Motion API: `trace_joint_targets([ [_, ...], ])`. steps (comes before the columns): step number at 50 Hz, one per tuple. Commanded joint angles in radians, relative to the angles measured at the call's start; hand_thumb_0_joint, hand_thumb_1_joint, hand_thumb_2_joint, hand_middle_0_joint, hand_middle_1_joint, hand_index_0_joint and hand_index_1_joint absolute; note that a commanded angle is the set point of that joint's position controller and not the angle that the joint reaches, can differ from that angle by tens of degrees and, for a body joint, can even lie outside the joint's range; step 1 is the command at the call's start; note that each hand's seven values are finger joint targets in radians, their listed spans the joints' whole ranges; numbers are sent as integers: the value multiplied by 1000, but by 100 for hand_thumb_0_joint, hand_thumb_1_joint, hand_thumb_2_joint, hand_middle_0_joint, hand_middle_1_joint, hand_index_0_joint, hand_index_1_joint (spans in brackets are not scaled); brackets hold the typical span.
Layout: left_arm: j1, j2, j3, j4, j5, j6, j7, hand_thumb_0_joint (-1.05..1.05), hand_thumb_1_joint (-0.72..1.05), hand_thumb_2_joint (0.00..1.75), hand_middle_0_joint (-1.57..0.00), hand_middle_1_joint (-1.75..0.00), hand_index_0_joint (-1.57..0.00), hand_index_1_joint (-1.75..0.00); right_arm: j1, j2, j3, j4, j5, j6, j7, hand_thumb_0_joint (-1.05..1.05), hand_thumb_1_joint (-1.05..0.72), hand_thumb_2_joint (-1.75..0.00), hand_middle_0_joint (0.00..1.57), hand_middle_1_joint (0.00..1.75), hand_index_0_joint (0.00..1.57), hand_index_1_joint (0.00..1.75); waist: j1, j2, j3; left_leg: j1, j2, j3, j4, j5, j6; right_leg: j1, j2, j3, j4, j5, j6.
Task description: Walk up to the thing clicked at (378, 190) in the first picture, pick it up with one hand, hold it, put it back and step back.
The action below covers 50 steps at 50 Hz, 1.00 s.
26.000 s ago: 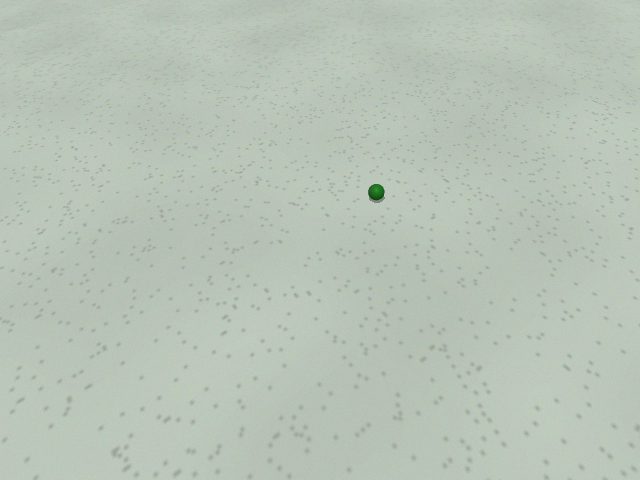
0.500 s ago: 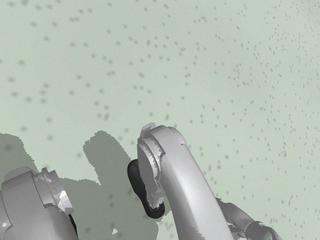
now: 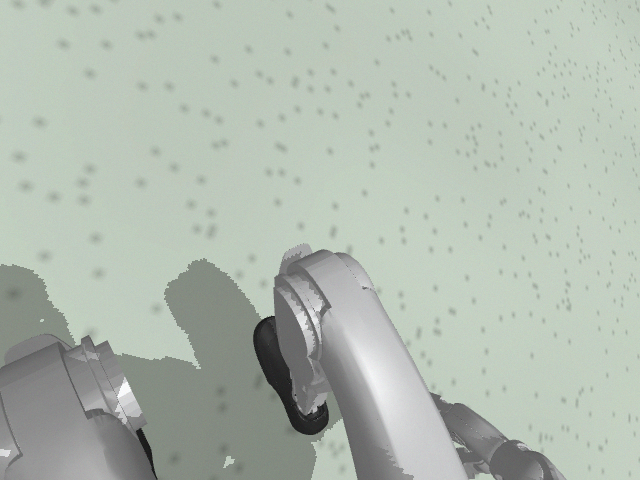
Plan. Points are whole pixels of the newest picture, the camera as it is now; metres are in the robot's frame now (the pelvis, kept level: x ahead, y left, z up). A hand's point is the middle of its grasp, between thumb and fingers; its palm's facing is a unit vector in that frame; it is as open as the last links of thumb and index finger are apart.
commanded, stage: withdraw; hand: left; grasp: from above
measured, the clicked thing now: out of the picture +0.45 +0.36 -0.27
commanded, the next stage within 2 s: home in 0.92 s
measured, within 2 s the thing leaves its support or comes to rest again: neither
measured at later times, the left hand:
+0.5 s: hand out of the picture +0.44 +0.37 -0.12, palm faces -0.33 -0.09 -0.94, open 14.1 cm
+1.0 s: hand out of the picture +0.42 +0.35 -0.11, palm faces -0.49 -0.11 -0.86, open 14.0 cm
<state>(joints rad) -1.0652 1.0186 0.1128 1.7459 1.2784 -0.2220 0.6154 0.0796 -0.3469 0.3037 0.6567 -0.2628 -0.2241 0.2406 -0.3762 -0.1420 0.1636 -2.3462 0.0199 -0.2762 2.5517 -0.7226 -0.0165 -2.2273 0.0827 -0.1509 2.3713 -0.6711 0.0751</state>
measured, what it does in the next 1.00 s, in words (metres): stands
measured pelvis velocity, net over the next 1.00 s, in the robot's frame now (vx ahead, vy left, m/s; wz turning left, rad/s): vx -0.02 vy -0.01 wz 0.12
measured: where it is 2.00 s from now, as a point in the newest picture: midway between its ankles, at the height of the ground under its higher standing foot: (226, 441)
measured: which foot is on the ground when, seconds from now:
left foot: down 0.00-1.00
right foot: down 0.00-1.00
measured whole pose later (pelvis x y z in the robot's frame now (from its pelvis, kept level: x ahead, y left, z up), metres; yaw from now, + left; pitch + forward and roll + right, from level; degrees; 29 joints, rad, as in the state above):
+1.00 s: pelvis -0.02 -0.01 +0.04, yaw +7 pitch +32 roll -9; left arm -1.05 0.83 0.01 1.47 1.24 -0.25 0.25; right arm 0.19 -0.33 0.14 0.67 -0.12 0.01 0.09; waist -0.28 -0.02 -0.02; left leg -2.29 0.01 -0.15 2.34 -0.62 -0.01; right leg -2.19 0.03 -0.06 2.25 -0.63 0.05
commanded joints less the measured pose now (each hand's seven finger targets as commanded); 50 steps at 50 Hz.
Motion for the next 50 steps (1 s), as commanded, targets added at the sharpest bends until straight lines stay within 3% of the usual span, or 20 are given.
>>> trace_joint_targets([
  [1,-209,212,2,-55,-15,-2,37,0,-48,93,-6,-106,-8,-103,179,-326,-99,18,2,7,-11,0,-89,-90,20,30,20,30,-44,528,-627,487,35,103,-270,222,14,340,26,-134,-177,262,-93],
  [3,-222,226,12,-74,-19,-7,36,0,-49,94,-6,-105,-8,-103,182,-327,-99,14,1,11,-13,0,-89,-90,20,30,20,30,-44,519,-619,468,34,109,-272,207,17,354,28,-127,-193,249,-92],
  [4,-257,200,-20,-123,-15,-9,28,0,-51,97,-6,-103,-8,-101,173,-323,-99,2,6,6,-11,0,-90,-90,20,30,20,30,-43,532,-625,482,32,113,-261,218,19,337,26,-125,-187,261,-91],
  [5,-237,218,-3,-123,-15,-8,32,0,-51,98,-6,-102,-8,-101,177,-323,-99,7,1,6,-12,0,-90,-90,20,30,20,30,-35,552,-651,503,33,115,-270,226,16,362,28,-123,-193,265,-93],
  [6,-292,219,-13,-221,-16,-14,31,0,-51,97,-6,-102,-8,-100,185,-316,-97,9,1,4,-9,0,-90,-90,20,30,20,30,-27,584,-689,525,33,117,-263,256,15,372,29,-122,-190,293,-92],
  [7,-249,228,3,-195,-22,-8,31,0,-51,97,-6,-102,-8,-100,172,-315,-102,7,6,0,-8,0,-90,-90,20,30,20,30,-18,575,-707,536,33,116,-260,255,14,368,24,-124,-180,292,-94],
  [10,-211,232,43,-316,-32,9,30,0,-52,98,-6,-101,-7,-100,191,-304,-130,17,18,6,-2,0,-90,-90,20,30,20,30,31,638,-820,583,32,127,-269,326,6,385,24,-119,-174,341,-96],
  [15,-139,160,67,-504,-63,82,-20,0,-53,99,-6,-100,-7,-99,188,-273,-206,16,57,52,13,0,-90,-90,20,30,20,30,114,732,-939,627,19,158,-318,373,0,340,19,-91,-176,362,-111],
  [17,-116,96,38,-518,-77,118,-68,0,-52,99,-6,-100,-7,-99,201,-262,-238,29,80,76,17,0,-90,-90,20,30,20,30,123,708,-904,599,13,167,-342,341,4,302,13,-78,-189,332,-113],
  [20,-132,-6,-20,-538,-105,152,-162,0,-54,100,-7,-101,-6,-101,230,-243,-274,37,119,108,17,0,-90,-90,20,30,20,30,111,591,-863,538,4,175,-373,251,23,286,6,-54,-241,265,-111],
  [22,-191,-8,-32,-629,-121,156,-225,0,-54,101,-7,-101,-7,-101,251,-241,-294,30,138,131,5,0,-90,-90,20,30,20,30,114,564,-909,567,-3,170,-417,210,26,308,-4,-43,-272,229,-113],
  [25,-205,-74,-84,-650,-141,158,-324,0,-54,102,-7,-101,-7,-102,274,-226,-321,31,163,165,-19,0,-91,-90,20,30,20,30,105,477,-867,571,-8,171,-462,165,33,323,-11,-22,-329,189,-115],
  [30,-194,-105,-127,-615,-154,124,-452,0,-53,103,-8,-101,-7,-102,281,-204,-323,2,181,212,-87,0,-90,-90,20,30,20,30,96,312,-765,494,-25,198,-476,117,47,354,-23,11,-421,109,-120],
  [31,-213,-96,-126,-630,-155,113,-465,0,-52,102,-8,-102,-7,-102,282,-190,-316,-7,182,217,-96,0,-90,-90,20,30,20,30,101,324,-793,491,-27,210,-483,133,48,393,-23,18,-418,123,-117],
  [35,-210,-79,-122,-571,-153,83,-482,0,-52,102,-8,-101,-7,-102,273,-178,-293,-18,183,234,-134,0,-90,-90,20,30,20,30,113,298,-763,496,-28,218,-498,160,48,396,-32,26,-428,139,-117],
  [39,-248,-34,-113,-524,-126,41,-455,0,-53,102,-8,-101,-7,-101,261,-165,-263,-23,173,239,-155,0,-90,-90,20,30,20,30,118,336,-763,489,-25,225,-504,139,48,393,-31,32,-413,118,-115],
  [43,-289,-31,-118,-450,-93,-2,-402,0,-52,101,-8,-101,-7,-101,258,-176,-240,-16,156,238,-161,0,-90,-90,20,30,20,30,92,353,-746,473,-23,213,-482,113,47,341,-26,23,-384,96,-116],
  [44,-299,19,-93,-445,-78,-12,-382,0,-52,101,-7,-101,-7,-101,255,-183,-236,-17,152,237,-162,0,-89,-90,20,30,20,30,104,370,-764,480,-24,213,-474,117,45,346,-24,27,-376,88,-118],
  [47,-321,67,-56,-410,-44,-34,-322,0,-52,100,-8,-101,-8,-101,261,-199,-228,-13,135,231,-156,0,-90,-90,20,30,20,30,102,419,-793,513,-26,208,-462,125,38,306,-27,4,-337,102,-117],
  [50,-346,67,-49,-389,-23,-52,-262,0,-52,100,-7,-102,-8,-101,270,-203,-221,-6,116,222,-154,0,-89,-89,20,30,20,30,85,451,-811,525,-25,205,-431,135,35,296,-24,-5,-318,115,-116],
])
